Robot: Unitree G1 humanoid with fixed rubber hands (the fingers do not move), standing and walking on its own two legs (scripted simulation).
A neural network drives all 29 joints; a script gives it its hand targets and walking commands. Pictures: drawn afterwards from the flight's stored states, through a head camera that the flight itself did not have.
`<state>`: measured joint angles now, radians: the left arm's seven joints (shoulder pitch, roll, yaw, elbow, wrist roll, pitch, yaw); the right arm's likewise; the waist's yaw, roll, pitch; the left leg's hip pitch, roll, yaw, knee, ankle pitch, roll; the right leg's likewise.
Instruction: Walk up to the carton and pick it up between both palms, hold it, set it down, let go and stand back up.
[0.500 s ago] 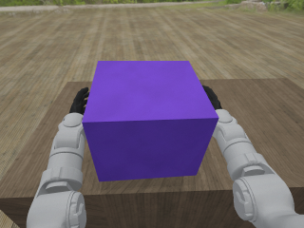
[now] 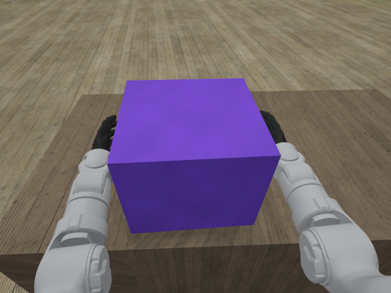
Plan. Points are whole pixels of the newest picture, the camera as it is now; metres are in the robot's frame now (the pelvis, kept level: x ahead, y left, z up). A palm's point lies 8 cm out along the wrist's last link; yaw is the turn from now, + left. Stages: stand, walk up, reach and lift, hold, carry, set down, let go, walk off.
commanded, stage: set down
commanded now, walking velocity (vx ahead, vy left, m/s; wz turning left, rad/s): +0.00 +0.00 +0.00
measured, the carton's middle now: (190, 152) +0.41 +0.02 +0.10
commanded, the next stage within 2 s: none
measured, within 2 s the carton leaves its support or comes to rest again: rests again in 1.40 s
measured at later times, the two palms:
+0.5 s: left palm (112, 158) +0.41 +0.19 +0.10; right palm (272, 152) +0.40 -0.18 +0.10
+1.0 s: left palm (117, 165) +0.41 +0.19 +0.07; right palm (271, 156) +0.41 -0.18 +0.08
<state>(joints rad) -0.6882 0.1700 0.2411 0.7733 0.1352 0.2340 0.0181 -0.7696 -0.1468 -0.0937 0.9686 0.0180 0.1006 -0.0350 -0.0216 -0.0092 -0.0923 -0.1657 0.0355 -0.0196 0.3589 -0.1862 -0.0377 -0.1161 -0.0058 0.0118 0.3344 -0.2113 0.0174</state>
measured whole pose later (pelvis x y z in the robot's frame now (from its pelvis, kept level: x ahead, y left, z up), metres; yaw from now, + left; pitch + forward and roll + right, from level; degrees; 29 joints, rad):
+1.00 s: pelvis +0.01 +0.00 +0.00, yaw +0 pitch +9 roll +0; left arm -0.74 0.17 0.24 1.10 0.10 -0.11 0.07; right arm -0.77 -0.15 -0.14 1.11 -0.02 -0.11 -0.04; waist -0.02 -0.01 -0.14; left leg -0.35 0.04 -0.02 0.36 -0.18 -0.04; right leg -0.30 0.00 0.01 0.33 -0.20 0.01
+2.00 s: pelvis +0.01 +0.00 +0.00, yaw +0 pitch +13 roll +0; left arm -0.79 0.17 0.25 1.31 0.07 -0.34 0.08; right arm -0.77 -0.14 -0.22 1.20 -0.13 -0.26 -0.03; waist -0.02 -0.01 -0.16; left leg -0.43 0.04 -0.02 0.36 -0.16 -0.04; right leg -0.38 0.00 0.01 0.33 -0.19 0.01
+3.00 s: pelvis +0.01 +0.00 -0.01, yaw -1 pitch +24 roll -1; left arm -0.82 0.17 0.14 1.37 -0.17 -0.37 0.08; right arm -0.79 -0.22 -0.05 1.30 0.29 -0.33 -0.01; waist 0.01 -0.01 -0.26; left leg -0.70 0.06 -0.02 0.45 -0.17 -0.05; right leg -0.63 0.02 0.01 0.38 -0.17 0.01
